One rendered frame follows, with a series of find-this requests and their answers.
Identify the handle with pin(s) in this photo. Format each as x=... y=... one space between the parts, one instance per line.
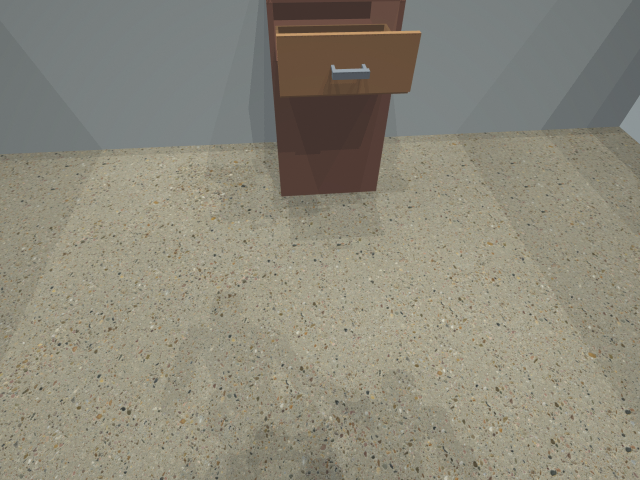
x=347 y=74

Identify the cabinet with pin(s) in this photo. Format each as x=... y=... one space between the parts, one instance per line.
x=329 y=144

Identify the drawer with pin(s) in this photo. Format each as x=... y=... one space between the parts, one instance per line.
x=305 y=54

